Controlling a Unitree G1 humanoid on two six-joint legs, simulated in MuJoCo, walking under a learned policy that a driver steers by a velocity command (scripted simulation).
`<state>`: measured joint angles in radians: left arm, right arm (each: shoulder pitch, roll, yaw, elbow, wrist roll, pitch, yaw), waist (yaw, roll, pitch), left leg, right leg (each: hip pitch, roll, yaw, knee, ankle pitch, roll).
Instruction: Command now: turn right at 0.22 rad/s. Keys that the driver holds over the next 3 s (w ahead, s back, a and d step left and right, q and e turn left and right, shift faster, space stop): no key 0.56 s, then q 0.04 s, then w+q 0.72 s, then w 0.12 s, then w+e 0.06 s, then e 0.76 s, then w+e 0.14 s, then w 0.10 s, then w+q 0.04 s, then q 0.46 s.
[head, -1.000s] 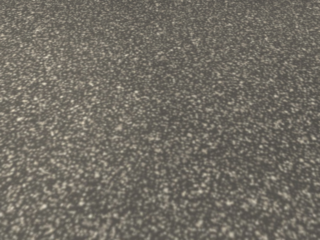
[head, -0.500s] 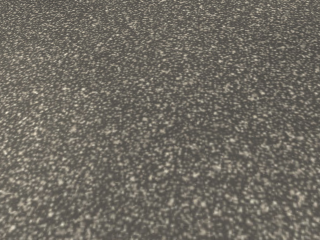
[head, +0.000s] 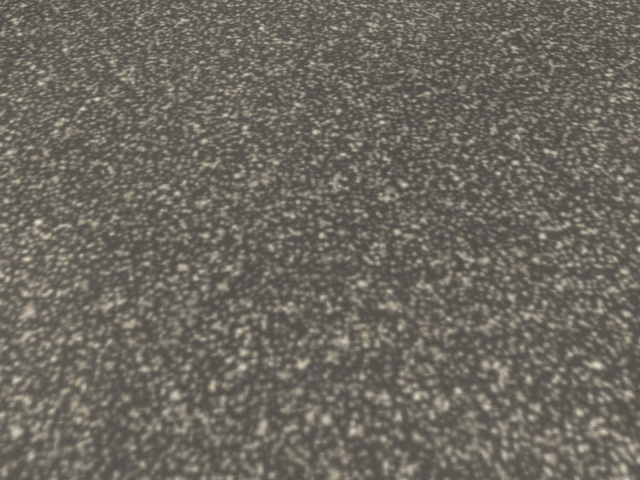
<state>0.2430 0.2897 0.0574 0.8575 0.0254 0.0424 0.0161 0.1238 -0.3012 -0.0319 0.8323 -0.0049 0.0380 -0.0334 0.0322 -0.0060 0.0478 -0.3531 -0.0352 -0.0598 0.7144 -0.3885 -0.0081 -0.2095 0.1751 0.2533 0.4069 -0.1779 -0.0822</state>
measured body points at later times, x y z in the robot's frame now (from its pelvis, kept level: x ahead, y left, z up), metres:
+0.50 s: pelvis +0.01 +0.02 +0.00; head +0.02 +0.02 +0.45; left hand +0.06 +0.28 -0.15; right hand +0.08 -0.24 -0.14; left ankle +0.01 +0.12 -0.74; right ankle -0.02 -0.10 -0.74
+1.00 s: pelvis +0.09 +0.08 -0.02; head +0.10 +0.10 +0.43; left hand +0.06 +0.35 -0.18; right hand +0.22 -0.19 -0.13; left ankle +0.10 +0.15 -0.74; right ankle -0.01 -0.09 -0.70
